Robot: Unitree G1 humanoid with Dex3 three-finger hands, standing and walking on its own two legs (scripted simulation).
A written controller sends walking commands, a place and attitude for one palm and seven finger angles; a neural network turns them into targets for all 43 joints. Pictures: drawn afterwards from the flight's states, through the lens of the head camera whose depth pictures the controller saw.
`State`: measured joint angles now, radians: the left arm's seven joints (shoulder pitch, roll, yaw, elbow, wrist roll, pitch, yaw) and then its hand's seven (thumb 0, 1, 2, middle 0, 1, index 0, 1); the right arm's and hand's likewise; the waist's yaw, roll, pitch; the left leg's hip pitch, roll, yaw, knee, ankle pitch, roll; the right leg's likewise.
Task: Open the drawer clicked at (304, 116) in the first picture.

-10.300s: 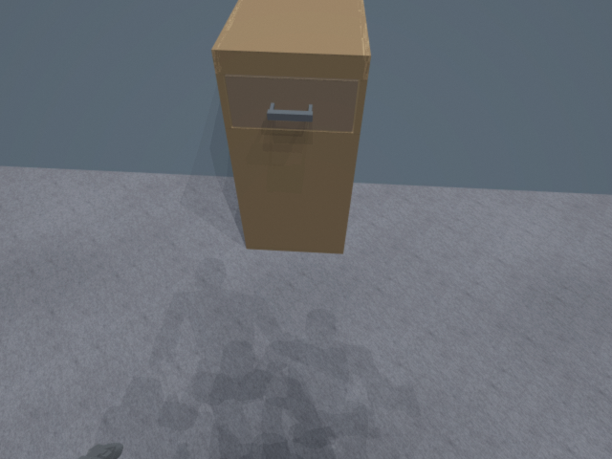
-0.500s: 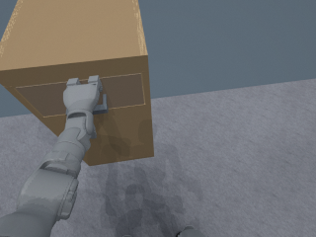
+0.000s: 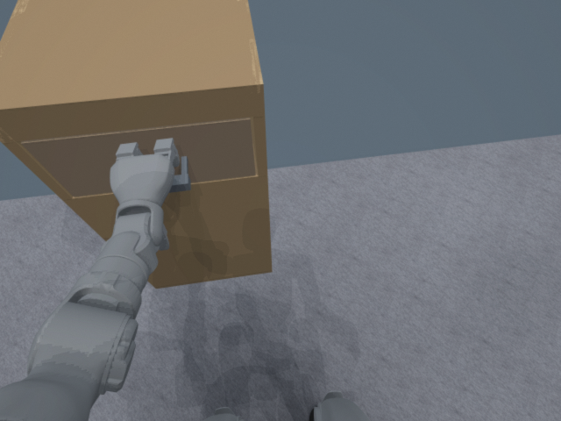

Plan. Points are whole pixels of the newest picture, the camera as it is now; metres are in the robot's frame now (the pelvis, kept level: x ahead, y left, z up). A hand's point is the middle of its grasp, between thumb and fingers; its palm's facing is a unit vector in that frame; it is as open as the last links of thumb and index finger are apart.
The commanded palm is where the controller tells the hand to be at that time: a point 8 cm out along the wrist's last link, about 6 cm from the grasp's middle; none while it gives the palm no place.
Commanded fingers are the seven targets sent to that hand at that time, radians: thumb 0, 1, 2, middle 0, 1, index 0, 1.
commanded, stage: lower the fingers behind the handle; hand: left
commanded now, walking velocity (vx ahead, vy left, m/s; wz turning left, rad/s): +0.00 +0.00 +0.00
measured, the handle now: (153, 176) +0.53 +0.20 -0.04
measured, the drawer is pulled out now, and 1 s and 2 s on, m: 0.00 0.00 0.00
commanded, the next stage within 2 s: close the thumb around the handle in 1.18 s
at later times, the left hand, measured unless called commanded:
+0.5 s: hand (160, 205) +0.47 +0.19 -0.05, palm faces -0.06 -0.03 -1.00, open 13.8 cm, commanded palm +0.46 +0.18 +0.00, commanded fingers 0.00 -0.50 0.30 -0.30 -1.20 -0.30 -1.20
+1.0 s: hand (162, 206) +0.48 +0.19 -0.07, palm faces -0.06 -0.03 -1.00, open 13.8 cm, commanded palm +0.46 +0.18 -0.01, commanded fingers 0.00 -0.50 0.30 -0.30 -1.20 -0.30 -1.20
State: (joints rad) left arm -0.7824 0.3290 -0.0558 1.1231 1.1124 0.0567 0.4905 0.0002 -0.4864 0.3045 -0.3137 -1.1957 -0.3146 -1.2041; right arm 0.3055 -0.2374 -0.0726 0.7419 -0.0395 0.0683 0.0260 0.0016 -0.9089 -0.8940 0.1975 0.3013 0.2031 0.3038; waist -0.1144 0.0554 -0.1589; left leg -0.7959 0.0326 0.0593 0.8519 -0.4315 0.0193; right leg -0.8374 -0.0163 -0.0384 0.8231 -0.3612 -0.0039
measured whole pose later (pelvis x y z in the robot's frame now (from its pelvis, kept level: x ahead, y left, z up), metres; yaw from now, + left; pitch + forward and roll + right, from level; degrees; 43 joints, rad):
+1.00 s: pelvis -0.01 +0.01 -0.04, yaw +0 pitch +28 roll -2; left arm -0.86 0.37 -0.05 1.16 1.10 0.06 0.50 0.00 -0.49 0.30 -0.30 -1.20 -0.31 -1.21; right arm 0.31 -0.24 -0.05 0.74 -0.06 0.04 0.03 0.00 -0.91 -0.89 0.20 0.30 0.20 0.30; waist -0.15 0.07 -0.18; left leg -1.05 0.04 0.04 1.07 -0.51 0.03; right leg -1.07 -0.02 -0.05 1.02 -0.42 0.00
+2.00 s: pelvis -0.01 +0.01 -0.03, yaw +0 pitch +27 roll -2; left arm -0.85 0.37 -0.07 1.15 1.10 0.07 0.51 0.00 0.76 0.84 -0.38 -1.34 -0.40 -1.35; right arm 0.32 -0.24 -0.06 0.74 -0.06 0.05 0.03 0.00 -0.91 -0.89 0.20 0.30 0.20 0.30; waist -0.14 0.07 -0.18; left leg -1.03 0.04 0.04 1.06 -0.51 0.03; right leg -1.06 -0.02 -0.04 1.01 -0.42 0.01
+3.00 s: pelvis +0.01 +0.00 -0.01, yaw +0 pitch +20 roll -1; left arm -0.35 0.21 -0.16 0.75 1.12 0.12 0.56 0.01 0.76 0.83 -0.32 -1.35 -0.41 -1.35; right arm 0.23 -0.21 -0.07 0.69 -0.04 0.09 0.03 0.00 -0.91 -0.89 0.20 0.30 0.20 0.30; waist -0.03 0.05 -0.19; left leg -0.79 0.03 0.05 0.94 -0.50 0.02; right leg -0.83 -0.01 -0.03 0.90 -0.42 0.00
